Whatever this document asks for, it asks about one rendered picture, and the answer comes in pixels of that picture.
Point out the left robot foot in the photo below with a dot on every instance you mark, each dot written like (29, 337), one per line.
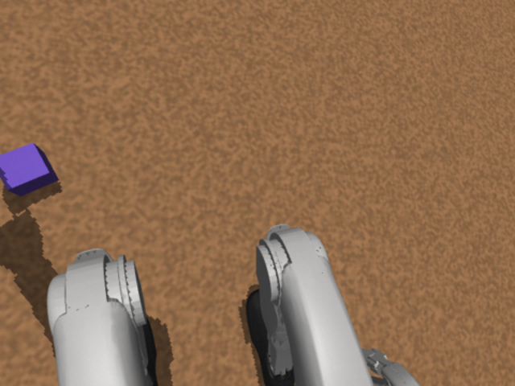
(151, 353)

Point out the right robot hand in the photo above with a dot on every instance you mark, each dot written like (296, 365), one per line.
(394, 374)

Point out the right robot foot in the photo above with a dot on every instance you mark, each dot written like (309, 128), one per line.
(258, 334)

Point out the small box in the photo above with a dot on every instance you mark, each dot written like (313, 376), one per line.
(26, 169)

